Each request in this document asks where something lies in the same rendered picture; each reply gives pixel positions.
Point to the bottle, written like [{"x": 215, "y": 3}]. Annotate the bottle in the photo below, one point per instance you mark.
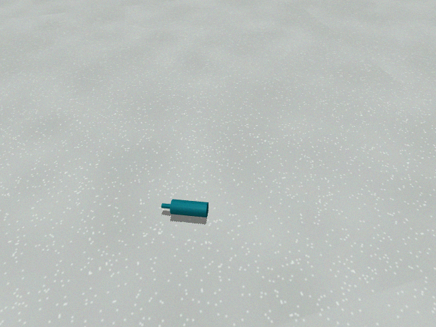
[{"x": 186, "y": 207}]

